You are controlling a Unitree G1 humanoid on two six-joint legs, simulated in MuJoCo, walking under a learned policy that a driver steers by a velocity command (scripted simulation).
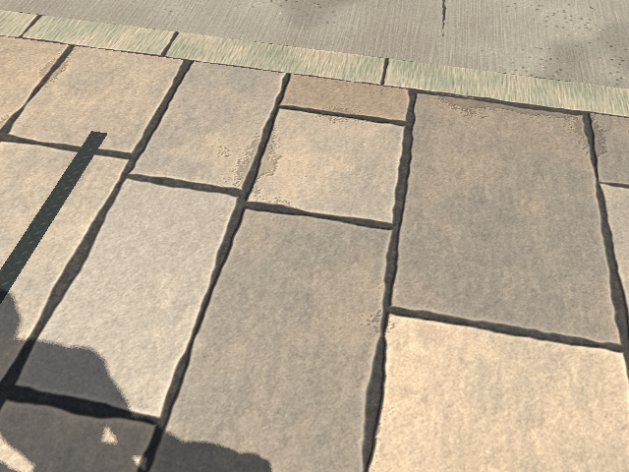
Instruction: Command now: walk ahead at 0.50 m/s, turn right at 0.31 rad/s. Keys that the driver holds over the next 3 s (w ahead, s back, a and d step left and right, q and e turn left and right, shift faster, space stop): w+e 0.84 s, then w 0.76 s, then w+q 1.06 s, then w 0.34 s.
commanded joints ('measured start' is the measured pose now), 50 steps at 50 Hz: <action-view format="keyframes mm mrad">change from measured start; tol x32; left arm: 1 52 36 11 -23 2 22 -13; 12 -296 3 -15 -154 2 13 -29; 19 174 187 71 -42 26 4 4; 50 89 117 33 -122 8 -13 6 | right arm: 1 49 -89 -15 -19 4 -34 -4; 39 -381 -95 9 -313 -10 37 20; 45 165 -259 -40 -214 -37 -4 -25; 50 -32 -109 -14 -204 -14 10 -2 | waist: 1 21 77 11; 17 61 148 -86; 20 89 -222 -283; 40 83 -47 -13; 46 -44 380 -393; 50 -10 86 -56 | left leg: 1 10 291 -190 -256 121 51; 17 313 329 97 250 1049 -9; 19 -8 270 112 790 475 -38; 20 -466 12 11 1144 -373 -94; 39 -492 102 -140 292 128 -140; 44 108 76 -156 99 58 -47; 46 469 516 -901 -67 -178 133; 50 80 335 -502 -133 -58 74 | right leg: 1 -96 -50 25 -10 96 13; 17 124 142 -205 -534 24 -122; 20 782 -295 673 -795 14 -400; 30 313 -47 218 -924 478 -200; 43 439 -46 308 -633 748 -75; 46 -40 226 99 76 -287 -3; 50 -80 53 96 38 -59 1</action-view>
